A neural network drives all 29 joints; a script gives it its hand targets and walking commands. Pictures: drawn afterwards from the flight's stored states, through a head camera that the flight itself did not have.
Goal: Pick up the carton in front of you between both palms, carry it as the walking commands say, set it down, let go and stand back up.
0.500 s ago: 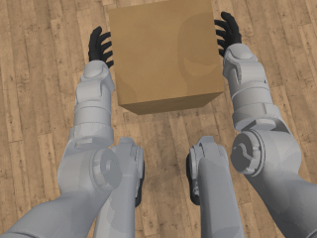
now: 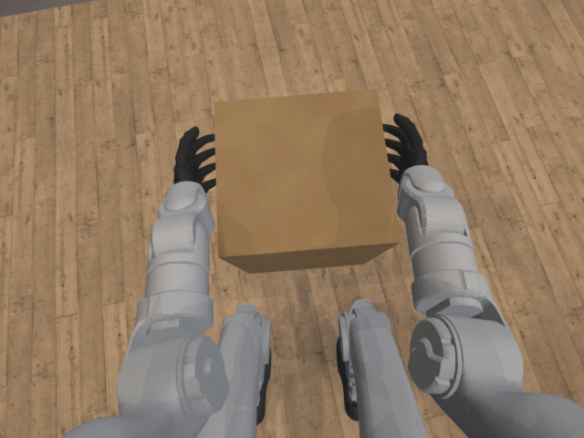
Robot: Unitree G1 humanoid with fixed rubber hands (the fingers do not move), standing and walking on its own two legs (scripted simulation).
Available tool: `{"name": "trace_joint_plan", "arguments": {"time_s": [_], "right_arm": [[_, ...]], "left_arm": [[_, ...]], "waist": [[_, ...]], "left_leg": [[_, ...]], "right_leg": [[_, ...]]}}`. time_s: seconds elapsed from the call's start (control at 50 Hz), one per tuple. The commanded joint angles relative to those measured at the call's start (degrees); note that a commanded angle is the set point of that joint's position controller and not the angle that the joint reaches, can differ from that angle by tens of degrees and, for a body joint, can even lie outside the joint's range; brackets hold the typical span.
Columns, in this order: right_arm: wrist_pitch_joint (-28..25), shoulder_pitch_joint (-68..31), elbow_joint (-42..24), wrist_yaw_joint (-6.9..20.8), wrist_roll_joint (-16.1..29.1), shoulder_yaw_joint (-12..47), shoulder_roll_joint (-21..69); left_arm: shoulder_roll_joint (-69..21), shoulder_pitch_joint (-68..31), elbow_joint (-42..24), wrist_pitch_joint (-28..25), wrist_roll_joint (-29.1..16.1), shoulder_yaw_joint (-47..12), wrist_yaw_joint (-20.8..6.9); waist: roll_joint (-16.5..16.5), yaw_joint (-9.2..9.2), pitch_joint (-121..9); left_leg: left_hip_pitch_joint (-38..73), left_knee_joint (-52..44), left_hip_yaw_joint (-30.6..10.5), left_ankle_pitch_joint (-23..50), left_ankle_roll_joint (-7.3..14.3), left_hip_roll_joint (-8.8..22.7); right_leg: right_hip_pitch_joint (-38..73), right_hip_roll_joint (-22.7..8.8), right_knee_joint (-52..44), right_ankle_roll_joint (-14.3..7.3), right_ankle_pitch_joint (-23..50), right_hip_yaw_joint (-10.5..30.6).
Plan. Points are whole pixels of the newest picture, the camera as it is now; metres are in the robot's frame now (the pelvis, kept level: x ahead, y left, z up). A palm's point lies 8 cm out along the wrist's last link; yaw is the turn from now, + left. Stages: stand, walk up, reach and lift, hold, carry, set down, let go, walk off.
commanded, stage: reach and lift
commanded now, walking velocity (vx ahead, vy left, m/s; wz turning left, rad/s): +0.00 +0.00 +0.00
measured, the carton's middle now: (301, 197) +0.44 +0.00 -0.11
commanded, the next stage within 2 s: hold in 1.92 s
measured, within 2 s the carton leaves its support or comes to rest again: neither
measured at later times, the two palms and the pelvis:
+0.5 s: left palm (132, 163) +0.40 +0.15 +0.12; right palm (470, 151) +0.40 -0.15 +0.12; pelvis +0.04 +0.00 +0.14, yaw -1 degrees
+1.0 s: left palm (19, 117) +0.36 +0.15 +0.24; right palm out of the picture +0.36 -0.15 +0.24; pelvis +0.07 +0.00 +0.21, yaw -1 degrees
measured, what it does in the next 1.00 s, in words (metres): rises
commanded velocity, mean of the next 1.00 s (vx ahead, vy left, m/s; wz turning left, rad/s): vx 0.00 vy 0.00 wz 0.00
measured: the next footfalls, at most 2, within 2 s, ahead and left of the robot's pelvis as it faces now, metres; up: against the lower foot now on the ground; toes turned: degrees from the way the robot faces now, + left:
none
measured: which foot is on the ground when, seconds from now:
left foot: down 0.00-1.00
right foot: down 0.00-1.00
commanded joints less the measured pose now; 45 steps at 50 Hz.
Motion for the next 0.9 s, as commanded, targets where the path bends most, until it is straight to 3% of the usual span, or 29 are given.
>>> {"name": "trace_joint_plan", "arguments": {"time_s": [0.0, 0.22, 0.5, 0.74, 0.82, 0.88], "right_arm": [[-0.9, -31.6, 1.8, 14.0, 9.8, 31.7, 64.5], [-1.9, -20.9, 0.8, 13.4, 7.9, 31.5, 65.6], [-0.9, -7.5, -4.3, 13.8, 7.6, 35.8, 66.2], [4.7, 2.4, -11.3, 14.2, 9.1, 39.7, 65.2], [7.7, 4.0, -14.3, 14.4, 9.5, 40.5, 64.4], [9.8, 4.8, -13.8, 14.8, 8.5, 38.0, 63.5]], "left_arm": [[-60.0, -35.3, 3.8, -0.3, -9.4, -35.5, -15.8], [-60.9, -24.2, 4.4, -1.1, -7.2, -35.6, -16.3], [-61.5, -9.8, 0.9, 0.0, -6.4, -39.6, -16.8], [-60.5, 0.6, -5.3, 5.5, -7.0, -43.6, -17.4], [-60.1, 2.4, -8.0, 8.4, -7.5, -44.3, -17.8], [-58.9, 3.0, -7.7, 10.4, -6.5, -42.1, -18.1]], "waist": [[-3.3, 0.08, -47.8], [-1.5, -0.31, -37.5], [-0.8, -0.57, -25.0], [-0.7, -0.97, -12.4], [-0.2, -0.98, -6.9], [-0.1, -1.08, -0.6]], "left_leg": [[28.2, -13.1, 4.5, 11.8, 0.4, -7.5], [41.1, -25.5, 2.0, 12.6, 1.1, -6.8], [63.4, -42.8, -1.2, 20.4, 1.7, -4.8], [82.5, -58.2, -2.3, 27.9, 2.1, -3.2], [87.4, -62.9, -2.4, 27.3, 2.0, -2.6], [88.4, -65.7, -2.3, 23.0, 2.1, -2.3]], "right_leg": [[37.0, 7.1, -13.2, -0.2, 12.3, -4.5], [49.8, 6.5, -25.4, -0.9, 13.3, -1.9], [70.0, 5.0, -42.3, -1.6, 20.4, 0.7], [87.6, 3.5, -57.6, -1.3, 27.8, 1.2], [91.9, 2.9, -62.3, -1.3, 26.8, 0.9], [92.5, 2.8, -65.1, -1.4, 22.4, 0.8]]}}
